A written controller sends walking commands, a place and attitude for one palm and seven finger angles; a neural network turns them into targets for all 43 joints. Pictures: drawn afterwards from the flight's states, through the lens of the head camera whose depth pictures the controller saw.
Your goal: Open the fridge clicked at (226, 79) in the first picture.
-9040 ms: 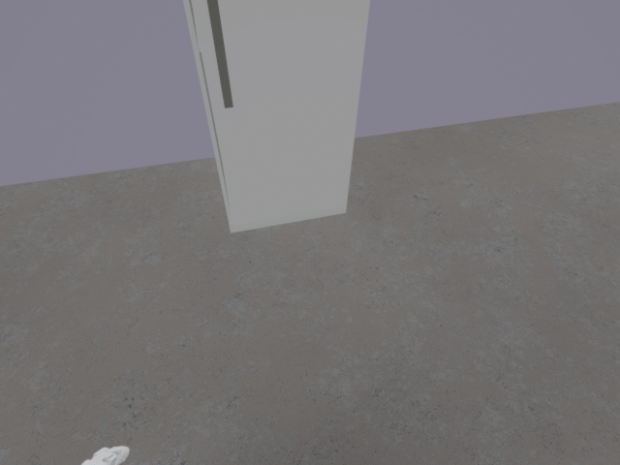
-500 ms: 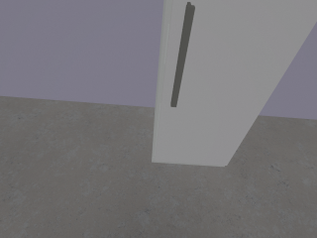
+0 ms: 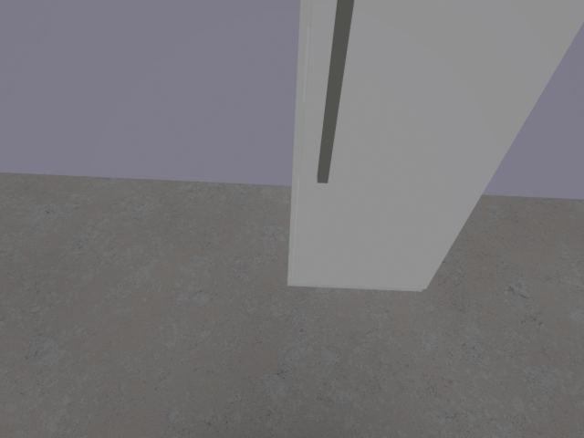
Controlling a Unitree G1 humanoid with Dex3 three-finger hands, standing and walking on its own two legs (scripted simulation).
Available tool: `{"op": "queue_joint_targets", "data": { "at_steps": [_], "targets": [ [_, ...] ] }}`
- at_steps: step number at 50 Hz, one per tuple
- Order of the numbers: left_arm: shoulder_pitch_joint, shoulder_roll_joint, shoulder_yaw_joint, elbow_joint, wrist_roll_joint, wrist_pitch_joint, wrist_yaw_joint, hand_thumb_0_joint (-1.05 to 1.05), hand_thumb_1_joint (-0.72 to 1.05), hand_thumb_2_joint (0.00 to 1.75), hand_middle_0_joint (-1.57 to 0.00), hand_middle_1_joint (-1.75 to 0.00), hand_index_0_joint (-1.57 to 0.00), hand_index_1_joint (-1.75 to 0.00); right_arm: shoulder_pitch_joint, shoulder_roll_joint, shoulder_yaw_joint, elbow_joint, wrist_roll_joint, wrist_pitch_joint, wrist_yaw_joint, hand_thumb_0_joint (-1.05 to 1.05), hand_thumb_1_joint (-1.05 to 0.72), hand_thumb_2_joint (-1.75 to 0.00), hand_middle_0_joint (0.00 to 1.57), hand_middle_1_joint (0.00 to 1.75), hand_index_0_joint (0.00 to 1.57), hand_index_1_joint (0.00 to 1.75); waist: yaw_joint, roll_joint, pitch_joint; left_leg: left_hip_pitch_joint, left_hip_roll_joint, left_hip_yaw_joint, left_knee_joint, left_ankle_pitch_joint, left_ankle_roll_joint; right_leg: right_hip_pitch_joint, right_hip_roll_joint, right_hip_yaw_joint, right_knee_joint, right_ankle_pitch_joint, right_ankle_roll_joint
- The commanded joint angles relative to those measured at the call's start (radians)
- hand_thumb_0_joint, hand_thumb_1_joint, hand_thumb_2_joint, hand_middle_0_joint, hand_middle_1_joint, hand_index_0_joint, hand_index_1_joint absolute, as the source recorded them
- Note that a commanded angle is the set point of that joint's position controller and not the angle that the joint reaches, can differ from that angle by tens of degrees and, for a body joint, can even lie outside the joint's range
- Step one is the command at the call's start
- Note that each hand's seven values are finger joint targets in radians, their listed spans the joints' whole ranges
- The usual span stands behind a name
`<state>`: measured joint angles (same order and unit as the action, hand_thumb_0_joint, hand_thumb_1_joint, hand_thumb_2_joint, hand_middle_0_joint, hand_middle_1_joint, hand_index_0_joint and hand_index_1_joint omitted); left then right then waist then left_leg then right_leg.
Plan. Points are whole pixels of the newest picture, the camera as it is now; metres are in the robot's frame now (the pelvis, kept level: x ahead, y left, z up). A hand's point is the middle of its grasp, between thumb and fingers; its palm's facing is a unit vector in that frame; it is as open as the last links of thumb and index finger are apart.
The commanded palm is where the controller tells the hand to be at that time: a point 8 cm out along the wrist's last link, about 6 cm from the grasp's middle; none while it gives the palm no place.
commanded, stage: look again from close up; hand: left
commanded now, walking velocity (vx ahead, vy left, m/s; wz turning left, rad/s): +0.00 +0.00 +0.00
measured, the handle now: (331, 98) +0.74 -0.03 +0.10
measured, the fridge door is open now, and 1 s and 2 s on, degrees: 0 0 0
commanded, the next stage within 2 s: shuffle to correct the standing spot in 0.52 s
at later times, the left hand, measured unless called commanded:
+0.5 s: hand out of the picture +0.00 +0.16 -0.18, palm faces +0.04 -0.98 -0.17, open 7.4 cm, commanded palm none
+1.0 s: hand out of the picture +0.01 +0.12 -0.17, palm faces +0.12 -0.97 -0.19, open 7.3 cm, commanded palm none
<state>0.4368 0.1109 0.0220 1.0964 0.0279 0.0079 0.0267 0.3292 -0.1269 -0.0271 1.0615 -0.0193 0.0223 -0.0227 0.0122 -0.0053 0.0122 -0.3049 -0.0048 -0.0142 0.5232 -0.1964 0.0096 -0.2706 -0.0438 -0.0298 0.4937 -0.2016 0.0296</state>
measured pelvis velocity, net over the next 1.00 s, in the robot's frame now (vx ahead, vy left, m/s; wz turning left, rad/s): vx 0.07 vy -0.05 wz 0.02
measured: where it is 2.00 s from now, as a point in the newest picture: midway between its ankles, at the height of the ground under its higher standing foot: (350, 428)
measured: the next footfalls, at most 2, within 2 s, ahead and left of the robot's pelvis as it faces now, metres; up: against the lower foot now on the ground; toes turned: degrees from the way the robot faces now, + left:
left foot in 1.22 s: +0.23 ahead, +0.06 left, +0.00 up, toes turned +12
right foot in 1.58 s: +0.36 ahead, -0.27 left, +0.00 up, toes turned -7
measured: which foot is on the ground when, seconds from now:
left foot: down 0.00-0.90, up 0.92-1.00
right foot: down 0.00-1.00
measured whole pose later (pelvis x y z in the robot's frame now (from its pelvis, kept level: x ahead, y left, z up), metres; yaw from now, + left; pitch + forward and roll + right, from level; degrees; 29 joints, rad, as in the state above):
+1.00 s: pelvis +0.07 -0.05 +0.00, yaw +1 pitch +1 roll +0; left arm 0.44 0.14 0.06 1.09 0.03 -0.02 0.01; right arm 0.33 -0.15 -0.05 1.09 -0.03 0.02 -0.02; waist 0.02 0.01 -0.02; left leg -0.41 0.06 0.03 0.90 -0.43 0.02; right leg -0.18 0.01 -0.10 0.46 -0.31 -0.05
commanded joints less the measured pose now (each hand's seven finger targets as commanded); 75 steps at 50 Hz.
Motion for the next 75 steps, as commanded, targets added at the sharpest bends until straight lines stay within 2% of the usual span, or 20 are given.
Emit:
{"op": "queue_joint_targets", "data": {
  "at_steps": [1,6,17,31,36,39,42,44,45,46,48,50,56,59,60,61,62,65,69,75],
  "targets": [
    [0.047,0.096,0.022,-0.040,-0.004,-0.016,0.011,0.00,0.90,0.90,-0.20,-0.30,-0.20,-0.30,0.076,-0.077,-0.013,-0.024,0.000,-0.021,-0.004,0.00,-0.90,-0.90,0.20,0.30,0.20,0.30,-0.016,0.041,0.091,-0.058,0.070,-0.088,-0.158,-0.206,0.018,-0.069,-0.050,0.082,-0.125,-0.226,-0.051],
    [0.064,0.086,0.018,-0.028,-0.002,-0.021,0.012,0.00,0.90,0.90,-0.20,-0.30,-0.20,-0.30,0.049,-0.089,-0.012,-0.028,0.003,-0.031,-0.006,0.00,-0.90,-0.90,0.20,0.30,0.20,0.30,0.004,0.053,0.084,-0.108,0.086,-0.112,-0.196,-0.202,0.023,0.024,-0.039,0.061,-0.086,-0.106,-0.047],
    [-0.001,0.109,0.022,-0.054,-0.006,-0.023,0.013,0.00,0.90,0.90,-0.20,-0.30,-0.20,-0.30,0.064,-0.080,-0.010,-0.024,0.000,-0.028,-0.002,0.00,-0.90,-0.90,0.20,0.30,0.20,0.30,-0.007,-0.023,0.087,-0.068,0.064,-0.065,-0.137,-0.128,0.012,-0.014,-0.063,0.086,-0.132,-0.167,-0.055],
    [-0.026,0.119,0.024,-0.062,-0.006,-0.021,0.008,0.00,0.90,0.90,-0.20,-0.30,-0.20,-0.30,0.042,-0.107,-0.012,-0.027,-0.001,-0.032,-0.002,0.00,-0.90,-0.90,0.20,0.30,0.20,0.30,-0.003,0.063,0.056,-0.074,0.089,-0.105,-0.187,-0.159,0.018,0.034,-0.041,0.061,-0.091,-0.101,-0.049],
    [0.013,0.091,0.025,-0.042,0.006,-0.007,-0.008,0.00,0.90,0.90,-0.20,-0.30,-0.20,-0.30,0.042,-0.140,-0.029,-0.020,-0.013,-0.020,-0.009,0.00,-0.90,-0.90,0.20,0.30,0.20,0.30,-0.006,0.096,0.078,-0.086,0.162,-0.190,-0.308,-0.526,0.055,-0.010,0.022,-0.010,-0.004,-0.291,-0.034],
    [0.021,0.064,0.029,-0.043,0.010,0.000,-0.027,0.00,0.90,0.90,-0.20,-0.30,-0.20,-0.30,0.029,-0.177,-0.046,-0.026,-0.013,-0.022,-0.017,0.00,-0.90,-0.90,0.20,0.30,0.20,0.30,-0.007,0.142,0.123,-0.099,0.229,-0.260,-0.350,-0.555,0.097,-0.033,0.047,-0.055,0.101,-0.188,-0.039],
    [0.062,0.056,0.037,-0.043,0.007,-0.001,-0.041,0.00,0.90,0.90,-0.20,-0.30,-0.20,-0.30,0.017,-0.185,-0.056,-0.025,-0.015,-0.025,-0.021,0.00,-0.90,-0.90,0.20,0.30,0.20,0.30,0.007,0.140,0.096,-0.110,0.221,-0.216,-0.295,-0.506,0.095,0.047,0.047,-0.061,0.026,-0.163,-0.048],
    [0.138,0.104,0.054,-0.023,0.009,-0.012,-0.037,0.00,0.90,0.90,-0.20,-0.30,-0.20,-0.30,0.000,-0.137,-0.050,-0.035,-0.013,-0.028,-0.020,0.00,-0.90,-0.90,0.20,0.30,0.20,0.30,0.044,0.001,0.087,-0.250,0.125,-0.089,-0.069,-0.431,0.051,0.188,-0.037,0.084,-0.139,-0.280,-0.092],
    [0.185,0.164,0.067,-0.010,0.010,-0.019,-0.025,0.00,0.90,0.90,-0.20,-0.30,-0.20,-0.30,-0.034,-0.072,-0.029,-0.061,-0.006,-0.036,-0.016,0.00,-0.90,-0.90,0.20,0.30,0.20,0.30,0.068,-0.211,0.105,-0.405,0.026,0.050,0.158,-0.345,0.016,0.258,-0.184,0.332,-0.273,-0.435,-0.165],
    [0.194,0.187,0.070,-0.006,0.003,-0.027,-0.012,0.00,0.90,0.90,-0.20,-0.30,-0.20,-0.30,-0.094,-0.071,-0.028,-0.082,-0.009,-0.042,-0.008,0.00,-0.90,-0.90,0.20,0.30,0.20,0.30,0.078,-0.295,0.121,-0.429,0.035,0.086,0.379,-0.332,0.019,0.216,-0.289,0.459,-0.378,-0.486,-0.222],
    [0.119,0.128,0.058,-0.011,0.000,-0.041,-0.005,0.00,0.90,0.90,-0.20,-0.30,-0.20,-0.30,-0.088,-0.087,-0.038,-0.079,-0.010,-0.042,0.000,0.00,-0.90,-0.90,0.20,0.30,0.20,0.30,0.014,-0.172,0.151,-0.417,0.091,0.048,0.531,-0.262,0.023,0.142,-0.273,0.389,-0.375,-0.391,-0.242],
    [0.074,0.111,0.048,-0.020,0.006,-0.050,-0.007,0.00,0.90,0.90,-0.20,-0.30,-0.20,-0.30,-0.085,-0.072,-0.038,-0.063,-0.010,-0.044,0.010,0.00,-0.90,-0.90,0.20,0.30,0.20,0.30,-0.007,-0.070,0.134,-0.366,0.114,0.075,0.536,-0.202,0.010,0.129,-0.226,0.238,-0.323,-0.182,-0.243],
    [0.111,0.112,0.037,0.011,0.012,-0.049,-0.010,0.00,0.90,0.90,-0.20,-0.30,-0.20,-0.30,-0.130,-0.032,-0.024,-0.080,-0.005,-0.056,0.011,0.00,-0.90,-0.90,0.20,0.30,0.20,0.30,0.005,-0.115,0.094,-0.193,0.090,0.179,0.221,-0.155,0.010,0.159,-0.168,0.093,-0.220,0.228,-0.225],
    [0.069,0.107,0.033,0.005,-0.001,-0.040,-0.018,0.00,0.90,0.90,-0.20,-0.30,-0.20,-0.30,0.056,-0.068,-0.034,-0.014,-0.010,-0.071,-0.009,0.00,-0.90,-0.90,0.20,0.30,0.20,0.30,-0.083,-0.053,0.005,0.157,0.053,0.214,-0.027,0.001,0.025,0.058,-0.086,0.012,0.038,0.367,-0.171],
    [0.091,0.076,0.029,-0.007,-0.006,-0.041,-0.027,0.00,0.90,0.90,-0.20,-0.30,-0.20,-0.30,0.171,-0.156,-0.058,0.017,-0.018,-0.077,-0.024,0.00,-0.90,-0.90,0.20,0.30,0.20,0.30,-0.121,0.082,-0.094,0.411,0.213,0.002,-0.088,0.052,0.073,-0.111,-0.036,-0.017,0.275,0.240,-0.117],
    [0.080,0.036,0.015,-0.042,-0.009,-0.043,-0.038,0.00,0.90,0.90,-0.20,-0.30,-0.20,-0.30,0.257,-0.263,-0.080,0.034,-0.020,-0.078,-0.035,0.00,-0.90,-0.90,0.20,0.30,0.20,0.30,-0.135,0.310,-0.127,0.535,0.522,-0.389,-0.194,0.171,0.200,-0.364,0.042,-0.075,0.571,-0.277,-0.061],
    [0.025,0.097,0.029,-0.068,0.008,-0.034,-0.034,0.00,0.90,0.90,-0.20,-0.30,-0.20,-0.30,0.248,-0.268,-0.075,0.035,-0.008,-0.067,-0.036,0.00,-0.90,-0.90,0.20,0.30,0.20,0.30,-0.135,0.193,-0.087,0.444,0.583,-0.432,-0.245,0.119,0.256,-0.388,0.013,0.033,0.727,-0.322,-0.073],
    [-0.053,0.079,0.048,-0.080,0.018,-0.020,-0.046,0.00,0.90,0.90,-0.20,-0.30,-0.20,-0.30,0.043,-0.159,-0.047,-0.006,-0.008,-0.080,-0.034,0.00,-0.90,-0.90,0.20,0.30,0.20,0.30,-0.050,0.135,0.114,0.102,0.476,-0.221,-0.322,-0.002,0.183,-0.384,-0.080,0.075,0.744,-0.145,-0.039],
    [-0.043,0.029,0.049,-0.091,0.009,0.006,-0.063,0.00,0.90,0.90,-0.20,-0.30,-0.20,-0.30,-0.011,-0.165,-0.052,-0.022,-0.017,-0.087,-0.031,0.00,-0.90,-0.90,0.20,0.30,0.20,0.30,-0.001,0.120,0.068,0.009,0.367,0.033,-0.289,0.079,0.129,-0.249,-0.089,0.011,0.502,-0.057,-0.011],
    [-0.131,0.084,0.057,-0.122,0.005,0.000,-0.069,0.00,0.90,0.90,-0.20,-0.30,-0.20,-0.30,-0.027,-0.224,-0.083,-0.029,-0.023,-0.057,-0.015,0.00,-0.90,-0.90,0.20,0.30,0.20,0.30,-0.022,0.191,0.050,0.026,0.313,0.091,-0.185,0.026,0.079,-0.079,-0.027,-0.122,0.131,-0.007,0.005]
  ]
}}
